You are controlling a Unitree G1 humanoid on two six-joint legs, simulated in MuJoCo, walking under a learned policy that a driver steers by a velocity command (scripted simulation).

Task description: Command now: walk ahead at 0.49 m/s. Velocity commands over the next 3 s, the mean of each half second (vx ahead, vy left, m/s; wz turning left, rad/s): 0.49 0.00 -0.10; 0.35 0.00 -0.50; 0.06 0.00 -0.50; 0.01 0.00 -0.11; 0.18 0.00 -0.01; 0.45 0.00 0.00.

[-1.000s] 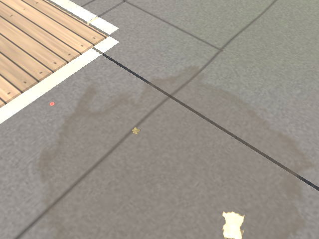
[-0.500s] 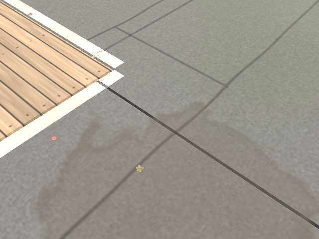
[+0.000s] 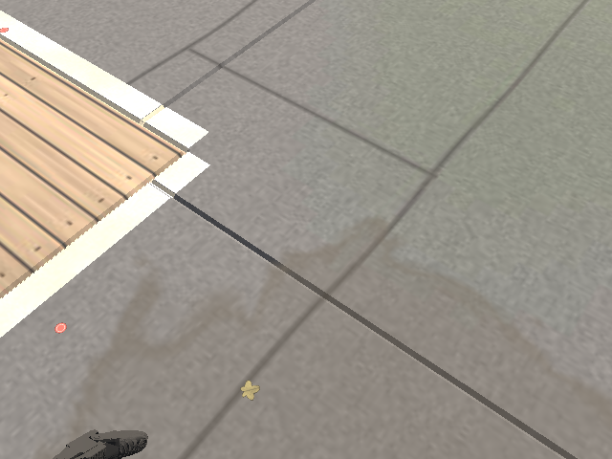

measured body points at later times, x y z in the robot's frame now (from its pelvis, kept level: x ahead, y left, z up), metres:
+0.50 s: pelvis +0.28 +0.05 +0.00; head +0.31 +0.07 +0.45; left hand +0.30 +0.34 -0.13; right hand +0.47 -0.20 -0.08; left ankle +0.37 +0.16 -0.72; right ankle +0.12 -0.08 -0.67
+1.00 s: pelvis +0.50 +0.00 +0.00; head +0.54 -0.03 +0.44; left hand +0.77 +0.19 -0.09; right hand +0.50 -0.30 -0.13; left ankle +0.41 +0.17 -0.64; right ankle +0.58 -0.10 -0.72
